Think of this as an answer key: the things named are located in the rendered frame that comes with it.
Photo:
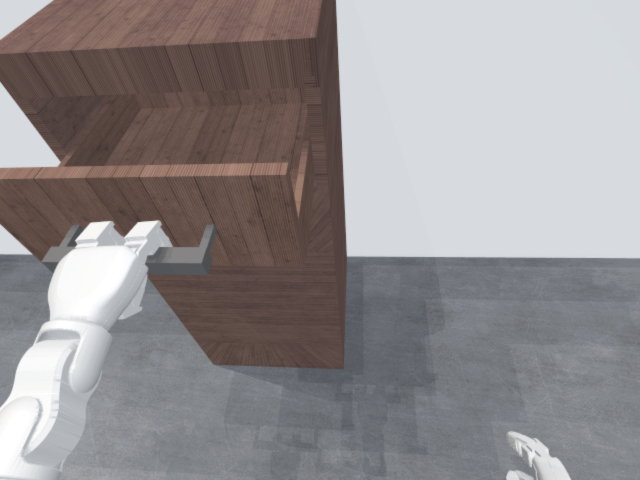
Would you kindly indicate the cabinet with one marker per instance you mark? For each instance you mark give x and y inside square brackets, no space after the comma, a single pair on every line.
[63,64]

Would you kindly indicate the robot right hand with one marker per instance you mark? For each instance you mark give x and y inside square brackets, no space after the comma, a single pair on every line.
[536,455]

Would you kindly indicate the robot left hand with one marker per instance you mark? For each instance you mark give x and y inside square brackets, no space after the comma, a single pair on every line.
[103,279]

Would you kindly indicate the drawer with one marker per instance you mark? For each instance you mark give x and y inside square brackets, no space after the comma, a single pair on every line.
[239,159]

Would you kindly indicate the robot left forearm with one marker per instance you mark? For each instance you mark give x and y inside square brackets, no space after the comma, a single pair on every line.
[44,417]

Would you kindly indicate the handle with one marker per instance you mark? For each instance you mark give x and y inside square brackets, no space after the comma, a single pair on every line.
[166,260]

